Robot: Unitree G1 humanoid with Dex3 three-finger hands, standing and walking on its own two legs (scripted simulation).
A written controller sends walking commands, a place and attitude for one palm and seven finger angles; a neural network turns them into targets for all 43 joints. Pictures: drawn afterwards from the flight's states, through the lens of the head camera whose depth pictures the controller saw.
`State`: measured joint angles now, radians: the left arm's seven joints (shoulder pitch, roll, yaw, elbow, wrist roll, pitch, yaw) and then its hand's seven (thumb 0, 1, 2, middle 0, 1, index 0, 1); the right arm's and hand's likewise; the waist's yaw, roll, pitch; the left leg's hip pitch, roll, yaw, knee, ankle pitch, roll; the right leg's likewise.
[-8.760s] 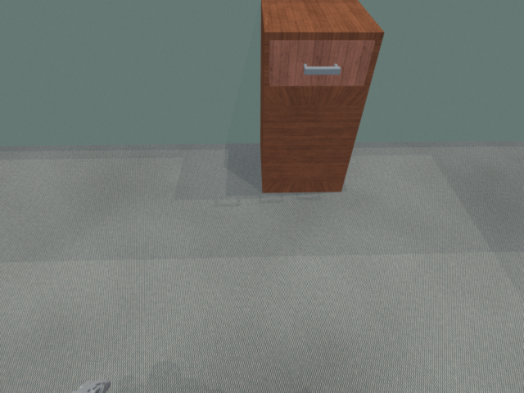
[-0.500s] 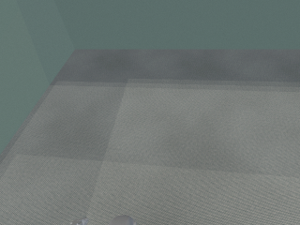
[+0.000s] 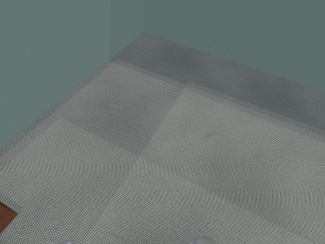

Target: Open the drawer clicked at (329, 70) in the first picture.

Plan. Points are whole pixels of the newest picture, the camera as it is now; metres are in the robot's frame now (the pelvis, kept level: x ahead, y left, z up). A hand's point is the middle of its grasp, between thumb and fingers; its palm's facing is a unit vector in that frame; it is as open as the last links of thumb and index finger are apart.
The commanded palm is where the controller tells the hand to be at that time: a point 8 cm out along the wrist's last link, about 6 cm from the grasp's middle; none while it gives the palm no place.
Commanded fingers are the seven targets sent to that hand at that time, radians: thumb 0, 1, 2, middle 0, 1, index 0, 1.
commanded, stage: turn to face it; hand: left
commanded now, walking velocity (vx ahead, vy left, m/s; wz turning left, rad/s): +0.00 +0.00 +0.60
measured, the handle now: out of the picture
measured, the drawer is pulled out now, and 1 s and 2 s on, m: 0.00 0.00 0.00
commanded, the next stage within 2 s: take the last steps up to it in 1.76 s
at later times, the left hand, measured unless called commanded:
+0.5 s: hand out of the picture +0.03 +0.15 -0.14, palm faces +0.30 -0.91 -0.29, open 7.4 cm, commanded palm none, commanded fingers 0.00 0.90 0.90 -0.20 -0.30 -0.20 -0.30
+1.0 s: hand out of the picture -0.11 +0.22 -0.17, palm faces +0.61 -0.75 -0.23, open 7.4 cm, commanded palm none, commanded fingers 0.00 0.90 0.90 -0.20 -0.30 -0.20 -0.30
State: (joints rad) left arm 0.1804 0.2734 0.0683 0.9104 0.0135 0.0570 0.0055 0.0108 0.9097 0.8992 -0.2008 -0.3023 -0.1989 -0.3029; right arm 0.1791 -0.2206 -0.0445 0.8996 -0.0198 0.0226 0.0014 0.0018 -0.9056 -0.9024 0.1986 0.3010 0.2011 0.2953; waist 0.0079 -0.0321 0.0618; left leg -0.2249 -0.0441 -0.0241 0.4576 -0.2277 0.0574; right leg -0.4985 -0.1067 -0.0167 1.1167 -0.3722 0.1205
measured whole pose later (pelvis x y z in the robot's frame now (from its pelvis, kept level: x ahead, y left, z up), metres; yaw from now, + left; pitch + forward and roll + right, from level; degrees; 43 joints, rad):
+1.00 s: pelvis -0.04 +0.00 +0.00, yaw +36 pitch -1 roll -2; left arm 0.20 0.28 0.07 0.92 0.01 0.06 0.01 0.01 0.91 0.90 -0.20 -0.30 -0.20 -0.30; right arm 0.16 -0.22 -0.04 0.90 -0.02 0.02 0.00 0.00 -0.91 -0.90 0.20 0.30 0.20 0.30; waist 0.02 -0.04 0.06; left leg -0.22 -0.04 -0.02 0.46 -0.23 0.07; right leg -0.51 -0.11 -0.03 1.14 -0.37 0.11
